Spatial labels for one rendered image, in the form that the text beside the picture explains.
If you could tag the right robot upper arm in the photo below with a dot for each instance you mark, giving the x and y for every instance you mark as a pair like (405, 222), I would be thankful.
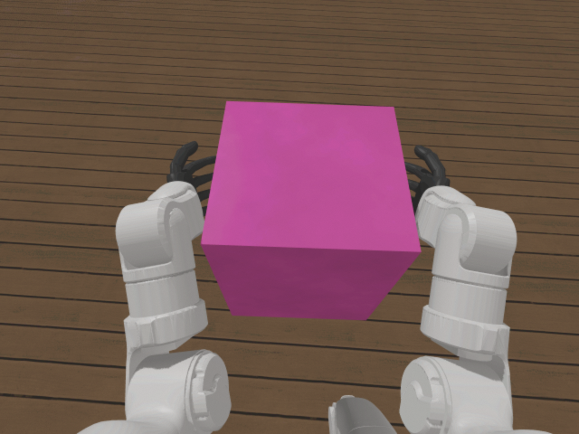
(446, 396)

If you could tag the carton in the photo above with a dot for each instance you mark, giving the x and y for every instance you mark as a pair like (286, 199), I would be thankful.
(310, 213)

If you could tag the robot left hand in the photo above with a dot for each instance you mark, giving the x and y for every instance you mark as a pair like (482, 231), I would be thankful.
(181, 172)

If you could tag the left robot forearm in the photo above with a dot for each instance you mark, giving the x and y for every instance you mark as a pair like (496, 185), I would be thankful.
(157, 261)

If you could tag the robot right thigh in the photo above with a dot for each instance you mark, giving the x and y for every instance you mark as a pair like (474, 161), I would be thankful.
(357, 416)

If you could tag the right robot forearm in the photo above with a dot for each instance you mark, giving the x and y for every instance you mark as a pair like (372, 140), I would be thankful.
(474, 247)

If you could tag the left robot upper arm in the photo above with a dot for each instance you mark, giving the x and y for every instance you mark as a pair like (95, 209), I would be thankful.
(177, 393)

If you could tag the robot right hand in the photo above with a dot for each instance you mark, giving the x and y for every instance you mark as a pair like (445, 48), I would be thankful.
(428, 179)

